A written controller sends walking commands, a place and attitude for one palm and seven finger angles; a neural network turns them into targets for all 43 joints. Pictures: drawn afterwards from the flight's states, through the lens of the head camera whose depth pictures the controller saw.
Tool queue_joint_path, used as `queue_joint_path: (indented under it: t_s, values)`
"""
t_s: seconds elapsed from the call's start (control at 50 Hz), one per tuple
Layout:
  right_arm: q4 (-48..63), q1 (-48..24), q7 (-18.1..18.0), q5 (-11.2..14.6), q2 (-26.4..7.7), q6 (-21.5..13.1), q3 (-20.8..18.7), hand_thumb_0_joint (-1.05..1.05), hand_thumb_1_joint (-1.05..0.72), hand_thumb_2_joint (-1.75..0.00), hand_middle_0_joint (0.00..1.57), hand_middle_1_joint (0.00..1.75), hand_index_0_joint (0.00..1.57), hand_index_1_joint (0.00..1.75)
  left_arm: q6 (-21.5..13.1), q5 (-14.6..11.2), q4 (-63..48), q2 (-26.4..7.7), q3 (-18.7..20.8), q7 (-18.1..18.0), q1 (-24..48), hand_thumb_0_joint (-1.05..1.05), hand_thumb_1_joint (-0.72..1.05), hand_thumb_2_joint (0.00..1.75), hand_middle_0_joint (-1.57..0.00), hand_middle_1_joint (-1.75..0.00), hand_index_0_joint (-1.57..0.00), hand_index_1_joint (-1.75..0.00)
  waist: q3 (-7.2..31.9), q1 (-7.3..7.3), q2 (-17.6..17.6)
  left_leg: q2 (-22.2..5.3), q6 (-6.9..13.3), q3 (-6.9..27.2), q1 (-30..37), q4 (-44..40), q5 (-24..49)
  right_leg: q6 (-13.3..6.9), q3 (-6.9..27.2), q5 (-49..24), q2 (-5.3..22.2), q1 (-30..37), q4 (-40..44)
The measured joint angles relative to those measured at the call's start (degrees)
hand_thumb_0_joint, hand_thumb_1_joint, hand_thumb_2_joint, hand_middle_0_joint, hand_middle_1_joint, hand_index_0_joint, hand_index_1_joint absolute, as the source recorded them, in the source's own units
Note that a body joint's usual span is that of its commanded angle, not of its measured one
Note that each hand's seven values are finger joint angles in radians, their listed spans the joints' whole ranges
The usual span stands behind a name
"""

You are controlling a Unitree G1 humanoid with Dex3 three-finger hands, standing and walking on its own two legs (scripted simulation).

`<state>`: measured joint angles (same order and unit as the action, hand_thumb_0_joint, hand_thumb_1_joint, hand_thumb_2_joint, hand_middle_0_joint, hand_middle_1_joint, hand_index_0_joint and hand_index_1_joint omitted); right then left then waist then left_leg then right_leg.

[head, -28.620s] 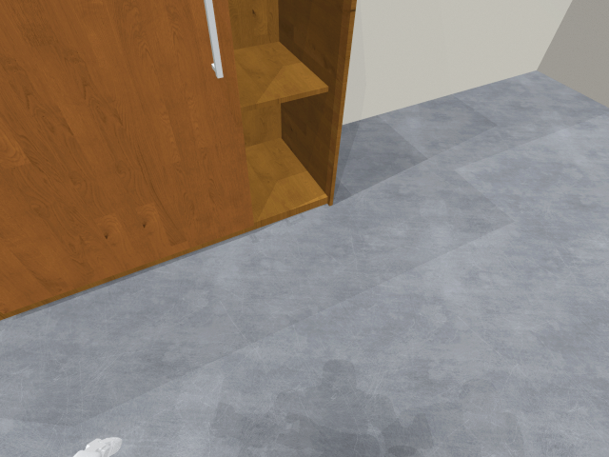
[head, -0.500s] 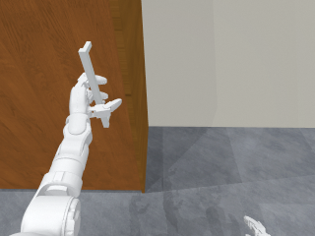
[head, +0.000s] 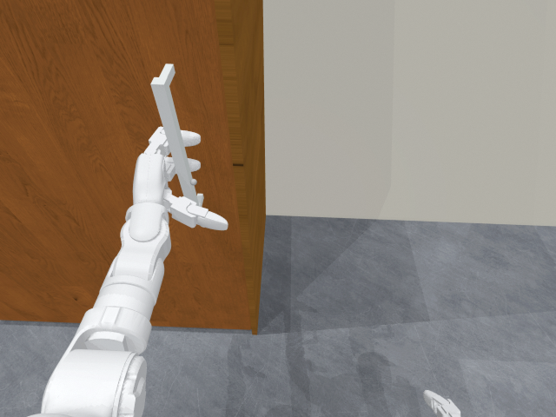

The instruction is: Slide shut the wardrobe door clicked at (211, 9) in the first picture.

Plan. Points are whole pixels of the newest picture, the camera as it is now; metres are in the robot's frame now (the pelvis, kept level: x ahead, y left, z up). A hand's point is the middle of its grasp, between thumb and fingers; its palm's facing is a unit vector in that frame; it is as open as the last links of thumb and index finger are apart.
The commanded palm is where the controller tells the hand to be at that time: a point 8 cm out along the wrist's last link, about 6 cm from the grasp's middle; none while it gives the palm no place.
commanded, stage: slip the hand off the handle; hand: left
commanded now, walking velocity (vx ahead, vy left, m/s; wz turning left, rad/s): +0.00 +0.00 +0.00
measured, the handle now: (184, 155) +0.46 +0.17 +0.12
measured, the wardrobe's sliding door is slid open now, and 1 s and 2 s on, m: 0.00 0.00 0.00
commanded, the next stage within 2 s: draw the hand back to the body in 1.20 s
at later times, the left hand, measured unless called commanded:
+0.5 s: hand (137, 183) +0.42 +0.23 +0.10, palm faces +0.25 -0.95 -0.19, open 14.3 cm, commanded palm +0.38 +0.27 +0.12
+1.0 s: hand (123, 227) +0.33 +0.22 +0.11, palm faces +0.22 -0.96 -0.16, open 14.7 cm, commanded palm +0.29 +0.27 +0.12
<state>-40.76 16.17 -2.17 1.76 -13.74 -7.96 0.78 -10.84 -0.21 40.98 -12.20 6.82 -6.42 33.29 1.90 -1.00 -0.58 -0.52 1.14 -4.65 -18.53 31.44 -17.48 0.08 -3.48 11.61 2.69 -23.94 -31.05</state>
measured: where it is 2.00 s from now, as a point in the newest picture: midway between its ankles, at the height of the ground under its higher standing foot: outside the picture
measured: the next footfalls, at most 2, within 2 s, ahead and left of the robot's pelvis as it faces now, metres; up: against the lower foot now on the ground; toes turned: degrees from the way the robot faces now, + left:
none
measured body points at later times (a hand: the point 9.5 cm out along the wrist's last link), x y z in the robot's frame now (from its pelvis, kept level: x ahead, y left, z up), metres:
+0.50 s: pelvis +0.00 +0.00 +0.00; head +0.04 +0.00 +0.45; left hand +0.40 +0.28 +0.12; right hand +0.11 -0.26 -0.11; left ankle -0.02 +0.11 -0.73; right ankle +0.04 -0.12 -0.73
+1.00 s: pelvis +0.02 +0.00 +0.00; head +0.02 -0.01 +0.45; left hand +0.31 +0.28 +0.12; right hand +0.20 -0.22 -0.09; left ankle -0.02 +0.11 -0.73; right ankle +0.04 -0.12 -0.73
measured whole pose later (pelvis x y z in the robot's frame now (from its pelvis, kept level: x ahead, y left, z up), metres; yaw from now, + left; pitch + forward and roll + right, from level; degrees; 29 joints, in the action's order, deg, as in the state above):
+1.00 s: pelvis +0.02 +0.00 +0.00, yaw +1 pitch +3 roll -1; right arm -35.8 13.4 -2.8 2.5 -13.3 -7.6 1.4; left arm -7.0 -6.3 11.7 -15.9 11.2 2.5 5.7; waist 3.3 2.8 1.8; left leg -1.1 0.9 -3.4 -15.6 33.3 -20.5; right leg 0.3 -4.6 14.2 2.2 -20.1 -31.7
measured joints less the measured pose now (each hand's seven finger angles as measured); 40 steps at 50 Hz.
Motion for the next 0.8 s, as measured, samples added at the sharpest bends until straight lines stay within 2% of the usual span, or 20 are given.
queue_joint_path:
  t_s: [0.1,0.3,0.46,0.54,0.66,0.72,0.8]
  values:
    - [1.6,-1.4,-0.6,0.2,0.4,1.4,0.5,0.01,-0.90,-0.90,0.20,0.30,0.20,0.30,0.1,0.5,-0.1,-1.3,0.6,2.1,0.0,-0.01,-0.55,0.20,-0.37,-1.24,-0.37,-1.22,0.1,-0.22,-0.4,-0.2,0.0,-0.1,0.0,0.2,-0.2,0.0,0.1,0.1,-0.2,0.0,-0.1]
    - [3.4,-1.6,-1.5,0.4,0.3,3.2,1.2,0.01,-0.90,-0.90,0.20,0.30,0.20,0.30,1.0,-0.8,0.1,-3.3,3.5,4.4,-0.7,-0.01,-0.55,0.20,-0.40,-1.23,-0.41,-1.23,0.0,-0.58,0.0,-0.4,0.0,-0.5,0.0,0.4,-0.5,0.0,0.5,0.1,-0.5,-0.1,-0.1]
    - [2.9,0.2,-1.8,0.4,-0.1,3.8,0.9,0.01,-0.90,-0.90,0.20,0.30,0.20,0.30,0.4,-1.5,0.8,-8.4,8.6,5.3,-2.6,-0.01,-0.55,0.20,-0.32,-1.19,-0.34,-1.19,-0.2,-0.64,0.1,-0.8,-0.2,-0.2,-0.8,1.2,-0.9,-0.2,0.2,0.2,-0.8,-0.6,-0.3]
    - [1.8,1.8,-1.7,0.6,-0.9,3.4,0.1,0.01,-0.90,-0.90,0.20,0.30,0.20,0.30,-1.3,-3.0,0.4,-10.2,8.2,8.1,-3.1,-0.01,-0.55,0.20,-0.28,-1.17,-0.30,-1.17,-0.1,0.14,0.7,-0.7,-0.1,0.6,-1.6,2.1,-1.3,-0.1,-0.6,0.6,-0.6,-0.7,-0.5]
    - [1.0,3.0,-1.2,1.1,-1.8,3.2,-0.7,0.01,-0.90,-0.90,0.20,0.30,0.20,0.30,-1.1,-6.2,-4.4,-7.8,6.1,12.1,-7.5,-0.01,-0.55,0.20,-0.26,-1.16,-0.27,-1.16,1.5,1.13,1.6,-0.4,0.1,0.8,-1.1,2.4,-2.1,0.2,-0.7,1.3,-0.3,-0.1,-0.6]
    - [1.9,2.5,-0.7,1.1,-1.7,3.0,-0.8,0.01,-0.90,-0.90,0.20,0.30,0.20,0.30,0.1,-6.2,-8.7,-5.7,5.4,11.9,-12.0,-0.01,-0.55,0.20,-0.25,-1.15,-0.26,-1.15,2.0,1.15,1.8,-0.4,0.3,0.4,-0.2,2.2,-2.5,0.4,-0.3,1.8,-0.3,0.5,-0.9]
    - [3.6,0.9,-0.2,0.8,-0.8,2.5,-0.4,0.01,-0.90,-0.90,0.20,0.30,0.20,0.30,1.3,-5.3,-15.2,-3.9,5.6,9.9,-18.2,-0.01,-0.55,0.20,-0.25,-1.15,-0.26,-1.15,1.8,1.27,1.6,-0.4,0.2,-0.1,1.0,2.0,-2.8,0.5,0.3,2.2,-0.4,1.1,-1.2]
